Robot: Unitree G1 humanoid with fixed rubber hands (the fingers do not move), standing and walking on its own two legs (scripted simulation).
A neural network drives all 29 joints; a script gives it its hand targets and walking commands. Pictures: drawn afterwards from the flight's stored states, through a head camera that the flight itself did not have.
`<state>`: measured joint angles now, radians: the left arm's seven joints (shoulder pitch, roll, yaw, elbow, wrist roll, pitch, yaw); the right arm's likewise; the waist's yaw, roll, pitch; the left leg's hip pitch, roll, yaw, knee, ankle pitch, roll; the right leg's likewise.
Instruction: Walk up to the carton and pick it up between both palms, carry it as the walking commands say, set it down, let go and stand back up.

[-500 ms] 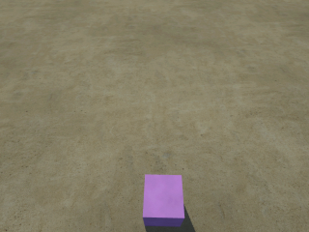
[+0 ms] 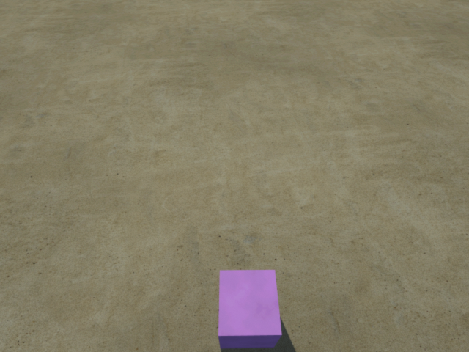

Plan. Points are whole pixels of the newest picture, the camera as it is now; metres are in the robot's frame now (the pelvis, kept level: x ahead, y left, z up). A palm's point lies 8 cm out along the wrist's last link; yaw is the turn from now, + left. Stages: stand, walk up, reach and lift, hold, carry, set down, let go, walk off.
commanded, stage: stand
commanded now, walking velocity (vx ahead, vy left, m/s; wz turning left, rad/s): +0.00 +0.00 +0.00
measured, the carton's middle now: (247, 309) +0.36 -0.03 -0.67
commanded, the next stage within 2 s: reach and lift in 0.24 s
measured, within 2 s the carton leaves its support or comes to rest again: neither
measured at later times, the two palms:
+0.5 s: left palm (123, 345) +0.15 +0.22 -0.14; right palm out of the picture +0.15 -0.24 -0.14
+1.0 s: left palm out of the picture +0.14 +0.19 -0.19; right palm (350, 351) +0.16 -0.22 -0.19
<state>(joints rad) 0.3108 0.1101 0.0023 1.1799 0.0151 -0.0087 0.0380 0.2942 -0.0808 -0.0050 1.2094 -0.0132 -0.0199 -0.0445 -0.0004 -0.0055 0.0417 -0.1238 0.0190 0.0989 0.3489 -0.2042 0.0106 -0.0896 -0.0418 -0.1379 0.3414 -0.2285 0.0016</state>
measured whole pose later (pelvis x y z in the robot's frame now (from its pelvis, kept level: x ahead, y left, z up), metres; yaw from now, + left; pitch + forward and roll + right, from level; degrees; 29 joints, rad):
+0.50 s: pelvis -0.03 +0.00 -0.04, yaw -1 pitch +12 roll +0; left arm -0.06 0.26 -0.07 0.62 -0.12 0.57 0.05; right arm -0.10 -0.25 0.04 0.68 0.12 0.56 -0.02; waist 0.00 0.00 -0.07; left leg -0.62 0.04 0.09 0.74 -0.32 0.02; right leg -0.59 -0.05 -0.12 0.74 -0.35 -0.02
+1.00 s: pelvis -0.09 +0.00 -0.09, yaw +0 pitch +13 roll +0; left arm -0.15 0.08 0.09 0.42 -0.02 0.53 0.06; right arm -0.24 -0.21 -0.10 0.57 0.00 0.47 0.07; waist 0.01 0.01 0.08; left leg -0.92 0.03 0.07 1.05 -0.37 0.03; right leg -0.90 -0.04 -0.04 1.07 -0.40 -0.01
